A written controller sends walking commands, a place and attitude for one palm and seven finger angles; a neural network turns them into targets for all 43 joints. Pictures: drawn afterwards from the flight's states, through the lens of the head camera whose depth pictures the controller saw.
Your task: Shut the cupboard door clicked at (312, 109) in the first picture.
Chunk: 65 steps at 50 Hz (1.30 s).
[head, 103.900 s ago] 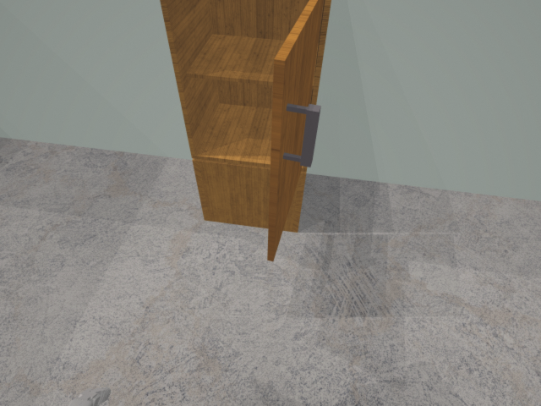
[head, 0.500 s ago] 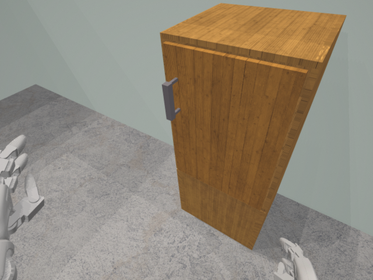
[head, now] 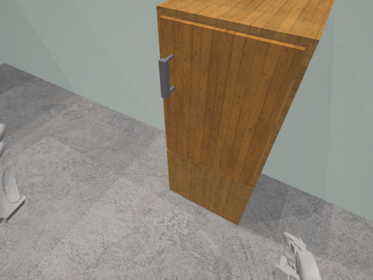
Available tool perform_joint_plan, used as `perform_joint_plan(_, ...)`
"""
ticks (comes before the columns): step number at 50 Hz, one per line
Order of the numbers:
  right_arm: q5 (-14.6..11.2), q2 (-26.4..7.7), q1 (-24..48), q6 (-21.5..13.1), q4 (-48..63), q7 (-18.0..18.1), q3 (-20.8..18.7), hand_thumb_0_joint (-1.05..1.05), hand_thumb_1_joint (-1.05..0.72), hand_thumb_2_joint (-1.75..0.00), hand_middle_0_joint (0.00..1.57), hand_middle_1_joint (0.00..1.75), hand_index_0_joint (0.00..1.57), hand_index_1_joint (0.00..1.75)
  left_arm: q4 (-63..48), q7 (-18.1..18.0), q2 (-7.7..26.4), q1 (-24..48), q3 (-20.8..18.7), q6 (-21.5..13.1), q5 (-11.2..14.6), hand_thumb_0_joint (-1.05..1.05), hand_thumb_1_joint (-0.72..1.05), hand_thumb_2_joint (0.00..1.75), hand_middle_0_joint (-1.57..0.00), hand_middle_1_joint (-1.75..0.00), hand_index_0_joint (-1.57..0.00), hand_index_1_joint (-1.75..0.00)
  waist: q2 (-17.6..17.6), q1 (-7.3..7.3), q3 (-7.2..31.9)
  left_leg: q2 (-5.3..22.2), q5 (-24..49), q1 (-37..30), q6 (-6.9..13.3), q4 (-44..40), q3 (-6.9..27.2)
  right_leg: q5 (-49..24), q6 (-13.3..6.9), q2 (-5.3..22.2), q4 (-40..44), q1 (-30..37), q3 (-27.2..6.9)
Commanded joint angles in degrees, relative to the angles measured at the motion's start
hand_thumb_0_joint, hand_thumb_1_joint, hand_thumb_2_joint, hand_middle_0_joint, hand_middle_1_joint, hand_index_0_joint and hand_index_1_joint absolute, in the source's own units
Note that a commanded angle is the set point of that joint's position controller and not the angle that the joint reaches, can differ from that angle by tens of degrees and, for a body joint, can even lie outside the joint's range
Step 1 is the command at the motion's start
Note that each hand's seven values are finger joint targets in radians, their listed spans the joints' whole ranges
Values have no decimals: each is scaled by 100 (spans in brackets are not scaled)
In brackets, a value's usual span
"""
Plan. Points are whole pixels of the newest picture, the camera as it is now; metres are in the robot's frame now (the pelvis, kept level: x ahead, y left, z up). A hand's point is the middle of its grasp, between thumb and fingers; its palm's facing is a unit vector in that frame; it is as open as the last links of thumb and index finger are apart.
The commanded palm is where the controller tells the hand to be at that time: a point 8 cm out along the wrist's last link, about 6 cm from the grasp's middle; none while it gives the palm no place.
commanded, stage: step back with the hand held close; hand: left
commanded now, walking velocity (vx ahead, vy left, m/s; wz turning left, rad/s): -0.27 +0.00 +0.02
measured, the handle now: (168, 76) +0.71 +0.11 +0.08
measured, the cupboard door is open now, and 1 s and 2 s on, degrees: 0 0 0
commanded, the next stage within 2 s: stop stepping back and stand still in 0.70 s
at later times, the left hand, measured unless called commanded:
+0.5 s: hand out of the picture +0.10 +0.29 +0.17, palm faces +0.52 -0.73 -0.44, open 7.4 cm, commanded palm +0.02 +0.32 +0.19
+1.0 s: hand out of the picture -0.01 +0.27 +0.18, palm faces +0.39 -0.83 -0.41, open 7.4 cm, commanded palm -0.09 +0.30 +0.19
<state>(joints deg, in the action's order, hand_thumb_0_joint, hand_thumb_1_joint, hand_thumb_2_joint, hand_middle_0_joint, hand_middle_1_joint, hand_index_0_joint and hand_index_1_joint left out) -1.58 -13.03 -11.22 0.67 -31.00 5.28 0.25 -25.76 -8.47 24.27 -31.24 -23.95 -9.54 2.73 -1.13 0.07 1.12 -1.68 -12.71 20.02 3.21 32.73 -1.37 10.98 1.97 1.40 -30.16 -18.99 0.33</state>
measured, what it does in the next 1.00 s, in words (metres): walks backwards: right foot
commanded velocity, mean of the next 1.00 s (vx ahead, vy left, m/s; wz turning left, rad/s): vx -0.22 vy -0.01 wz -0.07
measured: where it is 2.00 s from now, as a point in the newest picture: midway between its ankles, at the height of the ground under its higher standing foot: outside the picture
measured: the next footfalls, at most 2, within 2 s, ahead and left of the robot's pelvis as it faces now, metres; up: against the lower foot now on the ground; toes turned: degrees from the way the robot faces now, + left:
right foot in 0.72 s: -0.24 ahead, -0.14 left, +0.00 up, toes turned +2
left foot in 1.26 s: -0.25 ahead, +0.16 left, +0.00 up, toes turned -2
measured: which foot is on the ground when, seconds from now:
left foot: down 0.00-1.00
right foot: down 0.00-0.44, up 0.46-0.70, down 0.72-1.00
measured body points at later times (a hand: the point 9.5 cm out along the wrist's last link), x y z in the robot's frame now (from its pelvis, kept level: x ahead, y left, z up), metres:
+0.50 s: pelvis -0.09 +0.00 -0.01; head -0.09 +0.03 +0.44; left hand +0.06 +0.32 +0.20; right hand +0.09 -0.23 -0.08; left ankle +0.05 +0.09 -0.73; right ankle -0.02 -0.14 -0.71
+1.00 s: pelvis -0.24 +0.01 +0.00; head -0.25 +0.03 +0.45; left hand -0.04 +0.31 +0.20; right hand -0.07 -0.23 -0.05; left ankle -0.07 +0.08 -0.73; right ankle -0.25 -0.11 -0.72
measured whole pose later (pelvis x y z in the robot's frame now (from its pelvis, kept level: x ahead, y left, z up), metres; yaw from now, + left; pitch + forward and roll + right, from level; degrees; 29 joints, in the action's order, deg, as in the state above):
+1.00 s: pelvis -0.24 +0.01 +0.00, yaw -2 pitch -2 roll -3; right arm -0.6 -10.0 -11.0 -5.2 -33.3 3.7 1.3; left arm -25.5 -7.9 26.9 -27.1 -26.0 -9.5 4.0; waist 0.5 3.6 1.4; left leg 2.5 -4.8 24.9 1.9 26.0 -5.8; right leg 29.5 -0.7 -2.7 -36.3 -13.9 2.4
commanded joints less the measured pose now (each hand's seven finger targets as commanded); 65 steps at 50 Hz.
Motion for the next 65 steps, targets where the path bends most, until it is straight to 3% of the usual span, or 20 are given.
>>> perform_joint_plan(1, 56, -844, 490, -415, 874, 76, -316, 0, -90, -90, 20, 30, 20, 30, -1254, -130, 937, 522, -735, -502, -136, 0, 90, 90, -20, -30, -20, -30, -608, 24, 108, 986, -2556, 2309, 285, -1686, 1139, 386, -120, -31, -363, 1727, -312)
perform_joint_plan(7, 125, -826, 413, -685, 839, 53, -349, 0, -90, -90, 20, 30, 20, 30, -1578, -128, 1044, 721, -936, -739, -249, 0, 90, 90, -20, -30, -20, -30, -983, -7, 239, 1225, -2941, 2906, 414, -1732, 1364, -82, -88, -342, -1150, 2228, -296)
perform_joint_plan(16, 160, -545, 279, -669, 411, -105, -316, 0, -90, -90, 20, 30, 20, 30, -1314, -276, 1054, 562, -726, -761, -62, 0, 90, 90, -20, -30, -20, -30, 829, 133, 231, 236, -880, -98, -323, 1110, 290, 1340, -867, 1258, 1382, -1282, -1694)
perform_joint_plan(20, 100, -682, 423, -635, 484, -3, -336, 0, -90, -90, 20, 30, 20, 30, -1198, -310, 1255, 569, -928, -778, -26, 0, 90, 90, -20, -30, -20, -30, 102, 138, 54, 645, -1489, 300, -84, -470, 831, 1791, -368, 320, 650, -1168, -710)
perform_joint_plan(23, 130, -797, 559, -787, 592, 50, -368, 0, -90, -90, 20, 30, 20, 30, -1401, -249, 1126, 557, -1107, -886, -116, 0, 90, 90, -20, -30, -20, -30, -1720, -12, 392, 2148, -3624, 2889, 562, -2745, 2370, 1042, -33, -771, -2751, 1397, -31)
perform_joint_plan(26, 183, -690, 636, -970, 452, -55, -468, 0, -90, -90, 20, 30, 20, 30, -1838, -189, 1291, 640, -1191, -987, -28, 0, 90, 90, -20, -30, -20, -30, -934, -50, 885, 2136, -2260, 1560, 462, -2226, 1833, 1656, -107, -680, -3215, 675, -199)
perform_joint_plan(32, 189, -548, 536, -1184, 204, -196, -347, 0, -90, -90, 20, 30, 20, 30, -1924, -88, 1030, 403, -836, -934, 236, 0, 90, 90, -20, -30, -20, -30, -1531, -40, 897, 1760, -1742, 104, -324, -2289, 733, 2308, -297, -636, -453, 515, 417)
perform_joint_plan(36, 237, -299, 375, -1054, -135, -157, -289, 0, -90, -90, 20, 30, 20, 30, -1893, -151, 1375, 1166, -848, -1088, 94, 0, 90, 90, -20, -30, -20, -30, 785, 66, 800, 726, -247, -1269, -763, 1057, -144, 371, -1074, 1521, 1920, -1266, -2128)
perform_joint_plan(40, 122, -423, 728, -990, 100, 63, -297, 0, -90, -90, 20, 30, 20, 30, -1466, -67, 1553, 1440, -935, -777, 41, 0, 90, 90, -20, -30, -20, -30, 1120, 155, 1122, 348, 1361, -1081, -519, 419, -314, -4287, -298, 807, -51, -30, -566)
perform_joint_plan(43, 60, -624, 417, -937, 213, 6, -287, 0, -90, -90, 20, 30, 20, 30, -1016, 19, 993, 965, -640, -485, 118, 0, 90, 90, -20, -30, -20, -30, -1067, 92, 1049, 1392, 3417, -1520, 47, -1000, 654, 8, 1, -370, -1274, -31, -10)
perform_joint_plan(46, 111, -590, 530, -902, 444, -121, -205, 0, -90, -90, 20, 30, 20, 30, -930, -6, 1020, 265, -872, -348, 148, 0, 90, 90, -20, -30, -20, -30, -1144, -22, 601, 1696, -2456, 316, -110, -2761, 1432, 2146, -234, -562, -1082, 737, 217)
perform_joint_plan(49, 106, -576, 499, -729, 716, -144, -262, 0, -90, -90, 20, 30, 20, 30, -1364, -8, 1007, -311, -884, -262, 177, 0, 90, 90, -20, -30, -20, -30, -1322, -25, 451, 932, -3108, 1484, -810, -2441, 216, 1905, -456, -792, -325, 1884, 781)
perform_joint_plan(51, 109, -456, 492, -626, 772, -181, -294, 0, -90, -90, 20, 30, 20, 30, -1847, -33, 1263, -528, -952, -256, 92, 0, 90, 90, -20, -30, -20, -30, 146, -53, 527, 79, -1974, 997, -769, 419, -701, 2768, -889, 304, 1193, 773, -372)
perform_joint_plan(52, 128, -495, 503, -587, 684, -158, -361, 0, -90, -90, 20, 30, 20, 30, -2256, -65, 1522, -272, -1041, -300, 66, 0, 90, 90, -20, -30, -20, -30, 1318, -46, 282, -137, -1418, 639, -664, 2883, -268, 3837, -1366, 1743, 2250, -1053, -2401)
perform_joint_plan(53, 197, -598, 467, -565, 494, -137, -376, 0, -90, -90, 20, 30, 20, 30, -2595, -116, 1675, 349, -1071, -382, 7, 0, 90, 90, -20, -30, -20, -30, 1393, 69, -46, 18, -1208, 1014, -613, 4258, 170, 4032, -1563, 2190, 2472, -1907, -2801)
perform_joint_plan(56, 279, -403, 119, -605, 377, -75, -196, 0, -90, -90, 20, 30, 20, 30, -1932, -194, 1556, 604, -1126, -455, -92, 0, 90, 90, -20, -30, -20, -30, 860, 296, 34, 757, -962, 479, -385, 3545, 282, 3380, -1089, 1459, 1832, -2032, -1065)
perform_joint_plan(60, 238, -574, 89, -887, -23, 83, -279, 0, -90, -90, 20, 30, 20, 30, -841, -313, 966, 1722, -467, -431, -137, 0, 90, 90, -20, -30, -20, -30, 112, 284, -63, 420, -1186, -273, -233, 326, -601, 3158, -789, 881, 480, -1147, 38)
perform_joint_plan(61, 241, -687, -71, -951, -42, 124, -309, 0, -90, -90, 20, 30, 20, 30, -736, -338, 1002, 2045, -386, -438, -160, 0, 90, 90, -20, -30, -20, -30, -382, 359, 28, 300, -1369, -445, -240, -289, -562, 2836, -661, 572, -389, -879, 213)
perform_joint_plan(63, 191, -973, 50, -1070, 214, 102, -384, 0, -90, -90, 20, 30, 20, 30, -1073, -336, 945, 2394, -338, -518, -233, 0, 90, 90, -20, -30, -20, -30, -2694, 293, -556, 2210, -4070, -3, 641, -2404, 3184, 2136, -133, -356, -3635, -2043, 535)
perform_joint_plan(65, 159, -822, 224, -1054, 294, -50, -495, 0, -90, -90, 20, 30, 20, 30, -442, -173, 1273, 1099, -896, -638, -314, 0, 90, 90, -20, -30, -20, -30, -964, -12, -353, 2427, -3341, 453, 860, -2458, 3258, 1064, -159, -90, -4577, -1814, -61)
